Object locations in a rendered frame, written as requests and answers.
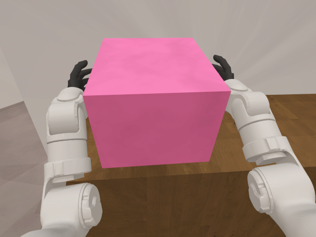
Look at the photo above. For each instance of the pedestal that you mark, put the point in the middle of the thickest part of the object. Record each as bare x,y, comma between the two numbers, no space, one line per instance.
199,199

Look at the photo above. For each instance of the right robot forearm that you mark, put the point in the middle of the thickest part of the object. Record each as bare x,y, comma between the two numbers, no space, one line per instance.
261,137

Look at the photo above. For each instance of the robot right hand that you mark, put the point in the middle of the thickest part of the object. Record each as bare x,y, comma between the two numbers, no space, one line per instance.
224,70

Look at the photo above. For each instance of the robot right upper arm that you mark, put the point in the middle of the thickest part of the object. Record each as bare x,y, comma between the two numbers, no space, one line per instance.
284,192

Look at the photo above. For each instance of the left robot forearm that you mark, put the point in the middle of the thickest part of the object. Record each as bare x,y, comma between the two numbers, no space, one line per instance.
66,138

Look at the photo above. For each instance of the carton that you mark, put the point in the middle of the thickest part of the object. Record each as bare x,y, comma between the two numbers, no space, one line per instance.
153,101

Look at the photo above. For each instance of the robot left hand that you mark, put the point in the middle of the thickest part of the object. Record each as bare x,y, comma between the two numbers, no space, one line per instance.
76,76

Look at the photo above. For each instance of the robot left upper arm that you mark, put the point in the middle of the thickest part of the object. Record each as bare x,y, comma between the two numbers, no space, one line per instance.
69,211

